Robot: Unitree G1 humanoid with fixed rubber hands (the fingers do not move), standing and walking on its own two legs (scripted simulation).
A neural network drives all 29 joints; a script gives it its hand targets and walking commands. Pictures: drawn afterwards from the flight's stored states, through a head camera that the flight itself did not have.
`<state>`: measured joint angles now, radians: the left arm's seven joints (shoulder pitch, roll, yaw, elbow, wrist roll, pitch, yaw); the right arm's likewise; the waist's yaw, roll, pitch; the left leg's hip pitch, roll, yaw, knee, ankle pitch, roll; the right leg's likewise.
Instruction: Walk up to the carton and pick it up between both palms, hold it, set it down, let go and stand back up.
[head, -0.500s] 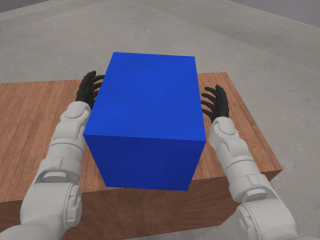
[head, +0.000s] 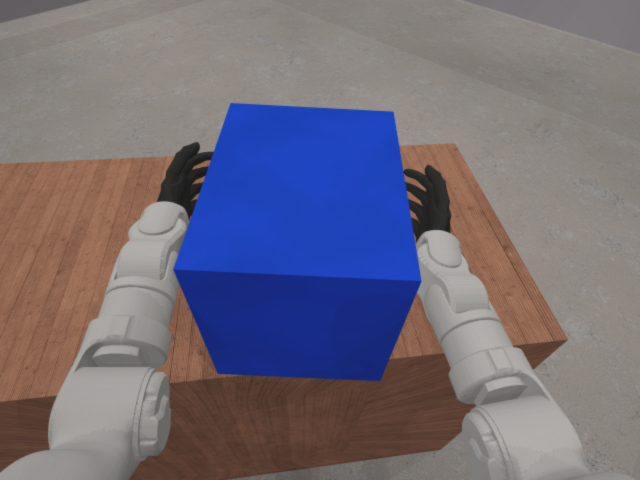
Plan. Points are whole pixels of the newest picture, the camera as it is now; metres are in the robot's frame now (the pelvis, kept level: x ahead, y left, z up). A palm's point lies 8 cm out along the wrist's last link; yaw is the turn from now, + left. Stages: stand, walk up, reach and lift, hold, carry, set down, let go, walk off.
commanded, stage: reach and lift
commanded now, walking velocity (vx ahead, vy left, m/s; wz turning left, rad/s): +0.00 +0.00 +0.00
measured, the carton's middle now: (305, 242) +0.40 +0.01 +0.06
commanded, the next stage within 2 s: none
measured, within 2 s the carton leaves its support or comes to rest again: leaves its support in 0.74 s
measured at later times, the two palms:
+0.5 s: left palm (177, 203) +0.41 +0.17 +0.13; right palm (432, 226) +0.37 -0.15 +0.11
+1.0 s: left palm (175, 204) +0.39 +0.16 +0.15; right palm (446, 242) +0.34 -0.16 +0.12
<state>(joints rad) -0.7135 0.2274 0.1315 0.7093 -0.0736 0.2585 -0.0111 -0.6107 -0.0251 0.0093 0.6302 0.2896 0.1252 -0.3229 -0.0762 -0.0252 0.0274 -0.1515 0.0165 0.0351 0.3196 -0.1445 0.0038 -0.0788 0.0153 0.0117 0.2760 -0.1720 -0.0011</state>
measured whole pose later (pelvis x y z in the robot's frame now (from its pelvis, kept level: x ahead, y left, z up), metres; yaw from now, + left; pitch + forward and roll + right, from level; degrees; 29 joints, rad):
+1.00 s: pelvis -0.01 +0.00 +0.00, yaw +0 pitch -6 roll -1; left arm -0.69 0.08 0.29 0.65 0.20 0.26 -0.09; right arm -0.55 0.03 -0.13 0.72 0.05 -0.02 -0.21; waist -0.08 -0.05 0.00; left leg -0.08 0.02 0.04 0.32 -0.14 0.01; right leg 0.01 0.02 0.01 0.24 -0.15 0.00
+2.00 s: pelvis -0.01 +0.00 +0.00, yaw +0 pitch -7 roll -1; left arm -0.77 0.05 0.31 0.36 0.28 0.66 -0.02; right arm -0.76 -0.07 -0.08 0.70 0.12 0.26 -0.14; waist -0.07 -0.05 -0.01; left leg -0.06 0.02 0.04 0.32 -0.13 0.01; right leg 0.03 0.02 0.01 0.24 -0.15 0.00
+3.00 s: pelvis -0.02 +0.00 +0.00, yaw +0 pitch -7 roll -1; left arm -0.95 0.09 0.32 0.38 0.29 0.85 0.00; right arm -0.99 -0.16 -0.07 0.79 0.23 0.44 -0.13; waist -0.07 -0.05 -0.05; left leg -0.06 0.02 0.04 0.32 -0.13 0.01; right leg 0.03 0.02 0.01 0.25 -0.15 0.00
